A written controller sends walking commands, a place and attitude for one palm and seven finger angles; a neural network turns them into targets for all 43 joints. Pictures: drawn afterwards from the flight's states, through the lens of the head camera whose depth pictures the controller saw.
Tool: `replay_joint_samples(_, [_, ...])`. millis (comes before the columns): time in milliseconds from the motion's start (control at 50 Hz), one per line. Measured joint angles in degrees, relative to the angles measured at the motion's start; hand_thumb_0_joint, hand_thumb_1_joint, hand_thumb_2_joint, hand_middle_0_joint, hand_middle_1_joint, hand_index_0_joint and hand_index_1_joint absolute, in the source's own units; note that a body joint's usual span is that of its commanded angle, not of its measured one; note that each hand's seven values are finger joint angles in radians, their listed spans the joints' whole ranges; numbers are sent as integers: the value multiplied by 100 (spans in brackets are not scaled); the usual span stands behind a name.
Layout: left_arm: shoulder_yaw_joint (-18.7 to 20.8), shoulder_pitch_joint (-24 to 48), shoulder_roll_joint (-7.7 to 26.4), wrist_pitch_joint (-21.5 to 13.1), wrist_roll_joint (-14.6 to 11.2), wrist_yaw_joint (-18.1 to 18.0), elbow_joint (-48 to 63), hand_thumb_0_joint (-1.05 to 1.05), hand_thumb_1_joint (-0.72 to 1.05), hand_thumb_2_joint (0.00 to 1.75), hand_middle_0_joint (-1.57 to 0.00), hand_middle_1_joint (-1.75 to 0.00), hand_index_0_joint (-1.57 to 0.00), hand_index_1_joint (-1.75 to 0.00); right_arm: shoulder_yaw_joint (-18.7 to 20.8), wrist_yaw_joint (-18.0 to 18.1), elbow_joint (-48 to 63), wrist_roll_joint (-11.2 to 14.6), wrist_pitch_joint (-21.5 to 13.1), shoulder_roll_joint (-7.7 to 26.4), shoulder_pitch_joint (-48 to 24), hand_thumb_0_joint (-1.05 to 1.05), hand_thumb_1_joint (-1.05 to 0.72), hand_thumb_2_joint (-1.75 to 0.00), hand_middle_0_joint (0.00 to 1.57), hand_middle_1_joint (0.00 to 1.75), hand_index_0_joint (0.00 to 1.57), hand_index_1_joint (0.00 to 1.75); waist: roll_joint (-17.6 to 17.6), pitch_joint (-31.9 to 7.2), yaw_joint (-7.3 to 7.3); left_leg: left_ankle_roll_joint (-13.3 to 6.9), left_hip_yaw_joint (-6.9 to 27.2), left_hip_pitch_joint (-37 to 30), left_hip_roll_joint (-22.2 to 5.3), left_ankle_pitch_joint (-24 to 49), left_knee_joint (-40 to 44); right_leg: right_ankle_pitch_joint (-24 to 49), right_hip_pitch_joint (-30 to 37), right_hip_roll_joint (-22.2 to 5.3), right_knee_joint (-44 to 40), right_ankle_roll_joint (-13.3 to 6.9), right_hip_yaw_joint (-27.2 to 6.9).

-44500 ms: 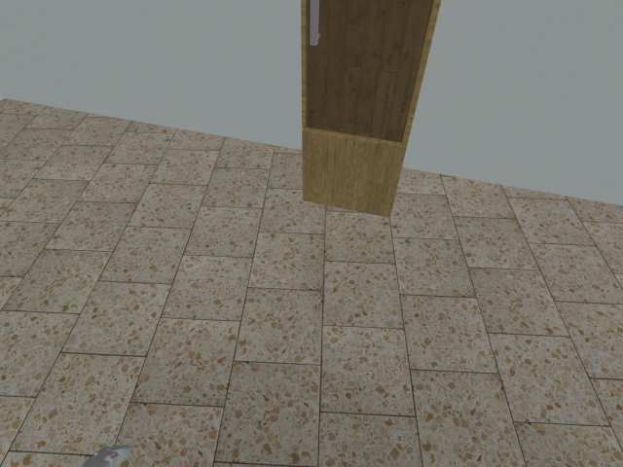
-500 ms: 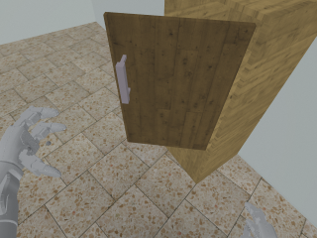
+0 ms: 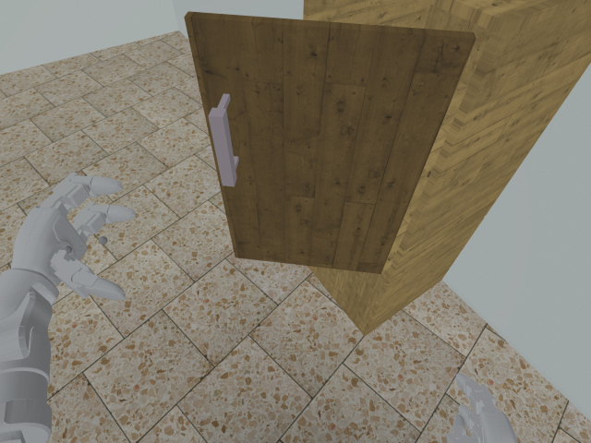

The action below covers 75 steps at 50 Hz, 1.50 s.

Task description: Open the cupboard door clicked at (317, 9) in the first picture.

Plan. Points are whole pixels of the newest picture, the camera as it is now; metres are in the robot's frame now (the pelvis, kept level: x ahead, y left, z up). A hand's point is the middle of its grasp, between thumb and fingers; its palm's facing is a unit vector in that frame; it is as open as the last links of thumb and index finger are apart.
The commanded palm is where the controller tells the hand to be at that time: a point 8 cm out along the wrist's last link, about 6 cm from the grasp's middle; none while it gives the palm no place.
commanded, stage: move the hooked fingers beside the handle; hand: left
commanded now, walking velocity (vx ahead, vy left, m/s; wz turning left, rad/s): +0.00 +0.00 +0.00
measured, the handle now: (227, 142) +0.55 +0.15 +0.09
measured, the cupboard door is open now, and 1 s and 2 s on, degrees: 49 49 49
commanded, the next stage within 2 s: none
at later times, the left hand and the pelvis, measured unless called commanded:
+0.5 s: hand (135, 198) +0.41 +0.25 +0.10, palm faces -0.05 -1.00 +0.01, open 14.0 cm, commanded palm +0.38 +0.31 +0.10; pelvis +0.01 +0.00 +0.00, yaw -2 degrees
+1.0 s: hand (156, 170) +0.46 +0.24 +0.10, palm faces -0.07 -1.00 +0.03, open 14.0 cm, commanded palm +0.45 +0.29 +0.10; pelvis +0.01 +0.02 -0.01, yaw -2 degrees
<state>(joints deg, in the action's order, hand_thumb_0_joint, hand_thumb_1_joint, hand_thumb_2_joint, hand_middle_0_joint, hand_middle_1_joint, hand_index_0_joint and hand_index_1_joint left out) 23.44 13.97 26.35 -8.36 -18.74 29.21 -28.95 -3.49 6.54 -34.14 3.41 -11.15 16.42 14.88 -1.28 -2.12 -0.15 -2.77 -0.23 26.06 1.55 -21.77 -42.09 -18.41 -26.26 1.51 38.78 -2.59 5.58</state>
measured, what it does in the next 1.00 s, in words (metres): stands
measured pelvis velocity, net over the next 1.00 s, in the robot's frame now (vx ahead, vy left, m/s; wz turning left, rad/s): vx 0.01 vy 0.02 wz -0.04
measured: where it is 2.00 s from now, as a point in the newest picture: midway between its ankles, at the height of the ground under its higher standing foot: outside the picture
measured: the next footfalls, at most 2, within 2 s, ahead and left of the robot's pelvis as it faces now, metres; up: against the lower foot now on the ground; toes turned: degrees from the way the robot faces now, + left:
none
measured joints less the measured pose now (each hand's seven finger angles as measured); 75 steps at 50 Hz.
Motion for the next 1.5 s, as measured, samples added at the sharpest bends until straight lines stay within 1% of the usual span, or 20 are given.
replay_joint_samples(120, [-29, 303, 82, -5, 60, 1, -337, -1, -50, 30, -30, -120, -30, -120, 24, -56, 12, -2, 93, 22, 155, 1, -90, -90, 21, 30, 20, 30, -20, -71, -121, 1, -63, 56, -20, -3, 31, 9, -92, 21, -3, -2, -64])
replay_joint_samples(220, [61, 494, 135, -10, 92, -36, -696, -1, -50, 30, -30, -120, -30, -120, 37, -102, 13, -2, 213, 33, 288, 1, -90, -90, 21, 30, 20, 30, -12, -115, -186, -3, -127, 125, -38, -17, 36, 3, -197, 39, 23, 3, -128])
replay_joint_samples(320, [142, 748, 204, -139, 208, -112, -1006, -1, -50, 30, -30, -120, -30, -120, 58, -136, -20, -21, 322, 37, 386, 1, -90, -90, 21, 30, 20, 30, 26, -93, -228, -3, -139, 236, -56, -32, -6, 4, -308, 56, 49, 0, -139])
replay_joint_samples(420, [99, 1085, 256, -305, 253, -78, -1314, -1, -50, 30, -29, -120, -30, -120, 77, -136, -88, -18, 405, 52, 458, 1, -90, -90, 21, 30, 20, 30, 35, -98, -265, -14, -119, 342, -62, -59, -67, -3, -386, 62, 62, 10, -118])
replay_joint_samples(580, [62, 1758, 424, -352, 415, -85, -2073, -1, -50, 30, -30, -120, -30, -120, 74, -168, -87, -35, 561, 61, 478, 1, -90, -90, 21, 30, 20, 30, 71, -147, -389, -50, -151, 551, -60, -91, -141, -9, -594, 57, 113, 43, -148])
replay_joint_samples(660, [64, 1909, 428, -465, 472, -152, -2163, -1, -50, 30, -29, -120, -30, -120, 101, -213, -50, -59, 640, 53, 531, 1, -90, -90, 21, 30, 20, 30, 78, -162, -430, -69, -187, 625, -63, -111, -161, -9, -674, 61, 122, 67, -184])
replay_joint_samples(720, [73, 1938, 382, -557, 467, -183, -2156, -1, -50, 30, -29, -120, -30, -120, 120, -247, -48, -75, 708, 46, 593, 1, -90, -90, 21, 30, 20, 30, 62, -212, -443, -85, -212, 644, -62, -128, -157, -11, -696, 62, 110, 90, -211])
replay_joint_samples(780, [60, 2083, 390, -558, 488, -213, -2340, -1, -50, 30, -29, -120, -30, -120, 111, -273, -69, -76, 787, 26, 634, 1, -90, -90, 21, 30, 20, 30, 67, -245, -460, -106, -219, 673, -55, -144, -171, -21, -722, 55, 117, 109, -219])
replay_joint_samples(860, [13, 2268, 439, -536, 591, -310, -2550, -1, -50, 30, -29, -120, -30, -120, 109, -300, -62, -91, 874, 10, 664, 1, -90, -90, 21, 30, 20, 30, 56, -237, -500, -122, -208, 754, -41, -151, -211, -24, -787, 40, 136, 126, -206])
replay_joint_samples(980, [-70, 2614, 400, -718, 645, -406, -2795, -1, -50, 30, -29, -120, -30, -120, 100, -331, -163, -133, 968, -11, 685, 1, -90, -90, 21, 30, 20, 30, 58, -216, -531, -143, -191, 888, -26, -165, -293, -28, -899, 22, 187, 150, -186])
replay_joint_samples(1060, [-4, 2880, 472, -791, 725, -466, -3078, -1, -50, 30, -29, -120, -30, -120, 83, -342, -201, -153, 1041, -26, 697, 1, -90, -90, 21, 30, 20, 30, 81, -243, -615, -146, -195, 977, -35, -182, -351, -35, -984, 28, 231, 152, -188])
replay_joint_samples(1140, [-103, 3164, 567, -821, 843, -525, -3388, -1, -50, 30, -29, -120, -30, -120, 93, -365, -207, -177, 1097, -4, 757, 0, -90, -90, 21, 30, 20, 30, 49, -237, -683, -149, -183, 1089, -31, -198, -423, -49, -1085, 22, 290, 156, -173])
replay_joint_samples(1220, [-128, 3463, 611, -847, 878, -606, -3620, -1, -50, 30, -29, -120, -30, -120, 90, -380, -243, -198, 1160, 9, 804, 0, -90, -90, 21, 30, 20, 30, 41, -201, -745, -148, -179, 1222, -37, -203, -489, -51, -1215, 24, 350, 154, -166])
replay_joint_samples(1320, [-23, 3759, 650, -941, 983, -721, -3828, -1, -50, 30, -29, -120, -30, -120, 88, -415, -285, -241, 1229, 23, 887, 0, -90, -90, 21, 30, 20, 30, 27, -212, -845, -132, -188, 1374, -64, -222, -561, -59, -1373, 47, 414, 138, -171])
replay_joint_samples(1400, [133, 3954, 877, -887, 1139, -779, -4105, -1, -50, 30, -30, -120, -30, -120, 59, -429, -229, -259, 1313, 32, 957, 0, -90, -90, 21, 30, 20, 30, 34, -220, -965, -119, -220, 1477, -108, -244, -605, -62, -1495, 90, 459, 116, -201])
replay_joint_samples(1440, [200, 3881, 940, -902, 1178, -769, -4029, -1, -50, 30, -30, -120, -30, -120, 76, -442, -165, -271, 1353, 37, 1033, 0, -90, -90, 21, 30, 20, 30, 21, -231, -985, -105, -246, 1501, -134, -248, -601, -54, -1532, 116, 456, 103, -227])
replay_joint_samples(1500, [307, 3666, 978, -970, 1136, -689, -3885, -1, -50, 30, -30, -120, -30, -120, 87, -461, -112, -270, 1430, 44, 1133, 0, -90, -90, 21, 30, 20, 30, 7, -262, -961, -91, -296, 1471, -180, -263, -571, -44, -1528, 164, 429, 90, -279])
